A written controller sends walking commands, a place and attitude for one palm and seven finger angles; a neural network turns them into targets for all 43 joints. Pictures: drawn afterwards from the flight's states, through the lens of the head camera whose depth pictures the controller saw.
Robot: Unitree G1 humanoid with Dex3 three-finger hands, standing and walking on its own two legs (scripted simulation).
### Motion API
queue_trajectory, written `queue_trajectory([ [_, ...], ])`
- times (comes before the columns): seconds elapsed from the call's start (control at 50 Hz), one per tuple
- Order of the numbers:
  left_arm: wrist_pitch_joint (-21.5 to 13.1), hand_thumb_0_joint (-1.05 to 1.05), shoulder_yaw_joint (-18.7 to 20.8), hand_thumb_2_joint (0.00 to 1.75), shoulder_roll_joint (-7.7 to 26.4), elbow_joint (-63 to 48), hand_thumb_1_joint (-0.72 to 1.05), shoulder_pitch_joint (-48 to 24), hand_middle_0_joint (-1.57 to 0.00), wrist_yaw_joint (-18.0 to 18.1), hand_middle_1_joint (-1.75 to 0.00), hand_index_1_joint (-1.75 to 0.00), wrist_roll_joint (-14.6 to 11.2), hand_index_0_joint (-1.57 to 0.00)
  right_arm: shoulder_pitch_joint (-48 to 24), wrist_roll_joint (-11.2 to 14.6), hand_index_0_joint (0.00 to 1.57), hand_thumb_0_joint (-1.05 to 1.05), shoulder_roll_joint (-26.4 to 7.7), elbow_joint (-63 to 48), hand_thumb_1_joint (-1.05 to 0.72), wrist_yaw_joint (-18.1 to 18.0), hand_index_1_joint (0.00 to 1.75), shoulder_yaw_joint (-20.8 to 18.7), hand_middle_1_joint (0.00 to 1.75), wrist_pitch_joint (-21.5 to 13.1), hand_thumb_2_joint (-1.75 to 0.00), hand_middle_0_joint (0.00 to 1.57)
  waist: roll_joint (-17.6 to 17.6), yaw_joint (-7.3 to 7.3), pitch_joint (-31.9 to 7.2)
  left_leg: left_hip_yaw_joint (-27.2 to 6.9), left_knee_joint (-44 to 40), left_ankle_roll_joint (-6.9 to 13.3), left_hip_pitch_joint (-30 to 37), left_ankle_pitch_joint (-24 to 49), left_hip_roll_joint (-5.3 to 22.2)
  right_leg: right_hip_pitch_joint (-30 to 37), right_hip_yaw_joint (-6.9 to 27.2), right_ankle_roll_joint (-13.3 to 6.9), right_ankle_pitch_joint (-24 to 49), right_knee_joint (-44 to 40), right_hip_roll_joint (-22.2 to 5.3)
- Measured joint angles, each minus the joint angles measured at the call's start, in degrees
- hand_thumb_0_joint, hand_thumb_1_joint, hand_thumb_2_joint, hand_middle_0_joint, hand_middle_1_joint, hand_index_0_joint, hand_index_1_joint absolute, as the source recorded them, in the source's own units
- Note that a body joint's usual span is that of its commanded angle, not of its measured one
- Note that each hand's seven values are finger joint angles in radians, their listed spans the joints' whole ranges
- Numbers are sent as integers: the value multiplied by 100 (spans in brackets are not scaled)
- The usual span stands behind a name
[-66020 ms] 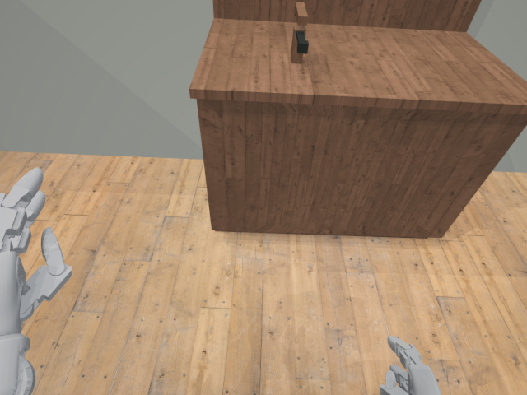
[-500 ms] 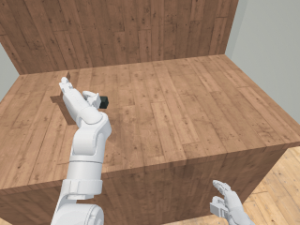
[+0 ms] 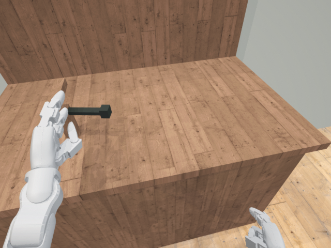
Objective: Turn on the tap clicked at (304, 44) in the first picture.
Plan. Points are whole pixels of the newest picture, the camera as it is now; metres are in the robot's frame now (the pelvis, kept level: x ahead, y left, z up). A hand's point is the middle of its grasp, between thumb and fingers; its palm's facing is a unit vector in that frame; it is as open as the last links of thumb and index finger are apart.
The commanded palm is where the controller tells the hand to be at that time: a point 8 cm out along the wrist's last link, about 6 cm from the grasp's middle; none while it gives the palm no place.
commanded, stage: draw the hand back beside the body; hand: left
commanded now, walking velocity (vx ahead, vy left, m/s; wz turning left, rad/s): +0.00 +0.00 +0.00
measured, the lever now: (105, 111) +0.43 +0.23 +0.12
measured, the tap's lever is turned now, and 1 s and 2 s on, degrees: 75 75 75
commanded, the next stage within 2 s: step back with the hand held close in 1.04 s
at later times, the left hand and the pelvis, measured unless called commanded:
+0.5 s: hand (54, 157) +0.22 +0.25 +0.17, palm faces +0.39 -0.88 -0.26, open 7.5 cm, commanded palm +0.18 +0.28 +0.17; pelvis +0.00 +0.02 +0.00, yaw +0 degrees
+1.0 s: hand (42, 167) +0.20 +0.27 +0.16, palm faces +0.44 -0.85 -0.30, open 7.4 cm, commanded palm +0.16 +0.31 +0.17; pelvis +0.00 +0.02 +0.00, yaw +1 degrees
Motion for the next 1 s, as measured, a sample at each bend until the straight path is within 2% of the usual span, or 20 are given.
queue_trajectory([
  [0.08, -619, 2, -59, 90, -50, 111, 90, -329, -17, -7, -20, -20, 96, -17, -28, 4, 20, 1, 11, 162, -90, -20, 30, 48, 30, -134, -90, 19, 20, 82, 91, -78, -82, 45, 26, 111, -60, 74, -75, 30, 99, -117, -58],
  [0.14, -892, 2, -104, 90, -122, 283, 90, -435, -17, -87, -21, -21, 113, -17, -147, 18, 20, 1, 139, 144, -90, -5, 30, 109, 30, -132, -90, 20, -10, 10, 133, -48, -159, 68, 24, 184, -80, 49, -46, 39, 172, -169, -75],
  [0.2, -1004, 1, -105, 90, -138, 415, 90, -253, -17, -206, -22, -22, 93, -18, -218, 9, 20, 1, 283, 40, -90, 21, 30, 163, 30, -98, -90, 20, -35, -118, 140, 27, -231, 70, 29, 231, -81, 13, 27, 47, 230, -211, -71],
  [0.3, -1028, 1, 51, 90, -60, 322, 90, 410, -18, -334, -24, -24, 68, -19, -107, -29, 20, 1, 381, -103, -90, 54, 30, 170, 30, -83, -90, 20, -46, -226, 103, 112, -246, 75, 69, 202, -61, 41, 112, 64, 253, -266, -44],
  [0.48, -1175, 2, 362, 90, -17, -150, 89, 906, -19, -226, -26, -26, 125, -20, 102, -61, 20, 1, 126, 61, -90, 35, 30, 54, 30, -248, -90, 20, 7, 4, 117, 33, -157, 138, 115, 114, -121, 177, 39, 134, 197, -289, -108],
  [0.64, -1217, 1, 387, 90, -61, -280, 90, 1270, -20, -268, -29, -28, 148, -20, -39, -74, 20, 1, 169, -2, -90, 53, 30, 33, 30, -334, -90, 20, -92, 2, 118, 44, -155, 168, 106, 93, -158, 145, 53, 165, 155, -241, -145],
  [0.8, -1172, 2, 595, 90, 76, -622, 89, 1795, -21, -282, -30, -30, 136, -21, -15, -106, 20, 1, 216, -95, -90, 76, 30, 42, 30, -397, -90, 20, -91, 29, 68, 42, -81, 175, 122, -1, -153, 177, 54, 180, 82, -203, -141],
  [0.92, -1154, 2, 632, 90, 23, -623, 89, 1685, -21, -239, -30, -30, 159, -21, -1, -107, 20, 1, 184, -22, -90, 63, 30, 59, 30, -433, -90, 20, -46, 111, 98, -11, -51, 187, 103, -13, -184, 176, 4, 194, 44, -162, -176],
  [1.0, -1145, 1, 595, 90, -26, -555, 90, 1580, -20, -230, -30, -30, 153, -21, -28, -110, 20, 1, 205, 11, -90, 57, 30, 82, 30, -431, -90, 20, -40, 94, 115, -17, -70, 186, 94, 5, -196, 148, -2, 192, 35, -135, -189],
])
